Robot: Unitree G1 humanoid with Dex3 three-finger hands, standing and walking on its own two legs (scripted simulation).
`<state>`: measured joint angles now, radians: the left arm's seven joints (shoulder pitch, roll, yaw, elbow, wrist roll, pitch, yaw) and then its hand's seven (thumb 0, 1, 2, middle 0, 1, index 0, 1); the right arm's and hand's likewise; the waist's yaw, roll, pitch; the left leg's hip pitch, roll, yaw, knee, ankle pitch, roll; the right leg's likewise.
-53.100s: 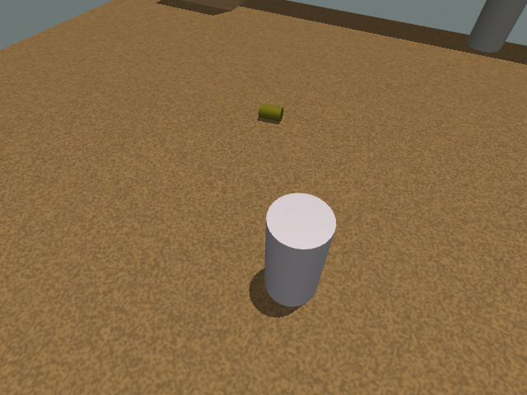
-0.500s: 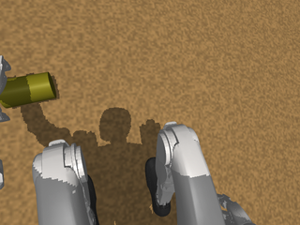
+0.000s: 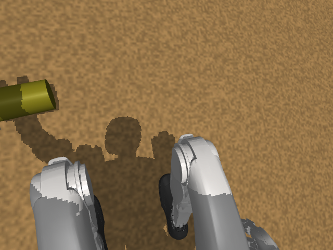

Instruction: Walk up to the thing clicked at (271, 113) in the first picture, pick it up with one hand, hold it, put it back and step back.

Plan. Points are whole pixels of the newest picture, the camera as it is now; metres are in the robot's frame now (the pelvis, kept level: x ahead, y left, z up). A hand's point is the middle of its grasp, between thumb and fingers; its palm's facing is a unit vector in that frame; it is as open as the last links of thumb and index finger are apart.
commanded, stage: rise first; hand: left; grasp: from above
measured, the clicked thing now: (23, 100) +0.49 +0.30 -0.28
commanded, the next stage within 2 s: approach in 0.86 s
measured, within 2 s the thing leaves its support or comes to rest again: neither
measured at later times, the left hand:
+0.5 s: hand out of the picture +0.44 +0.33 -0.16, palm faces -0.45 -0.10 -0.89, open 14.1 cm
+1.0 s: hand out of the picture +0.44 +0.33 -0.16, palm faces -0.45 -0.10 -0.89, open 13.9 cm
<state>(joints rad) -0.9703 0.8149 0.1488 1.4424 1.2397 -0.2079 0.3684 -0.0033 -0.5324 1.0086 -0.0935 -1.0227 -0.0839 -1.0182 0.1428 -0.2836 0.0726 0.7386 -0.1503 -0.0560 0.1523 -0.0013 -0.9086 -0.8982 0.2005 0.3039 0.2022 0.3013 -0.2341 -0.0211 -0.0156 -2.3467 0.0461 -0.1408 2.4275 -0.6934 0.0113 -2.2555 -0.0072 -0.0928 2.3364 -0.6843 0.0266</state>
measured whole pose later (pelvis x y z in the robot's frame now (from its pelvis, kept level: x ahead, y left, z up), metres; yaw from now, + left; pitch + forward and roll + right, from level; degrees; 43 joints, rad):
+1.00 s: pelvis +0.00 +0.00 +0.00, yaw +0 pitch +34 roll -9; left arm -0.97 0.81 0.12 1.45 1.24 -0.22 0.35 0.00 -0.50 0.99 -0.12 -1.00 -0.11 -1.00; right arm 0.16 -0.28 0.08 0.74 -0.14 -0.06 0.15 0.00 -0.91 -0.90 0.20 0.30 0.20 0.30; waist -0.23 -0.02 -0.03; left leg -2.34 0.04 -0.14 2.41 -0.68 0.01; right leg -2.25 -0.01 -0.09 2.32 -0.67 0.03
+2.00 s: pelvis +0.00 +0.00 -0.01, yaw -1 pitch +34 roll -10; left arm -1.07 0.80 0.05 1.57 1.29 -0.21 0.43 0.00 -0.56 1.05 -0.08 -0.99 -0.06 -1.00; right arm 0.12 -0.30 0.12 0.70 -0.17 -0.08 0.16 0.00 -0.90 -0.89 0.20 0.30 0.20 0.30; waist -0.29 -0.05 -0.01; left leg -2.37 0.03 -0.16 2.46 -0.69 0.01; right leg -2.26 -0.01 -0.11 2.35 -0.69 0.03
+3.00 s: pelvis +0.00 +0.01 -0.03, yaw -5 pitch +30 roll -13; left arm -1.11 0.98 0.14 1.77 1.30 -0.19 0.59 0.00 -0.50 1.03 -0.10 -1.00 -0.08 -1.01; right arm 0.11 -0.33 0.25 0.68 -0.26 -0.22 0.26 0.00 -0.90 -0.90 0.20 0.30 0.20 0.30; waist -0.38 -0.12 0.13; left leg -2.38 0.05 -0.23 2.55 -0.73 0.01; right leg -2.26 0.03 -0.16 2.39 -0.67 0.05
